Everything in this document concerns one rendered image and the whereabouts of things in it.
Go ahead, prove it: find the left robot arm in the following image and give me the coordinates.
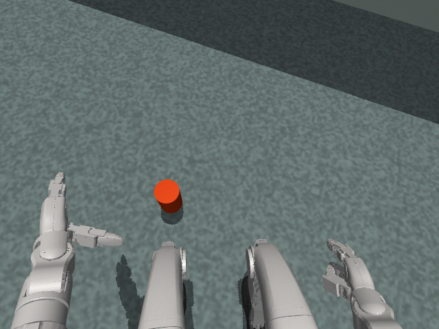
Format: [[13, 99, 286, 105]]
[[10, 230, 75, 329]]

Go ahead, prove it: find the left robot hand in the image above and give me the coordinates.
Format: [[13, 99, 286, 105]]
[[39, 172, 123, 248]]

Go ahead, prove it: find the right robot arm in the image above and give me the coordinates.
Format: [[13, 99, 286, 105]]
[[351, 288, 402, 329]]

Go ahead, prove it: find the right robot foot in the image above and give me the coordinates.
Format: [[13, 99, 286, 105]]
[[241, 276, 265, 329]]

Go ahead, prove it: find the right robot hand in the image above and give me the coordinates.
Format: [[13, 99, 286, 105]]
[[322, 239, 375, 301]]

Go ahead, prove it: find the can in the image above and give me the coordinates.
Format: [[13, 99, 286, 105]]
[[154, 180, 182, 213]]

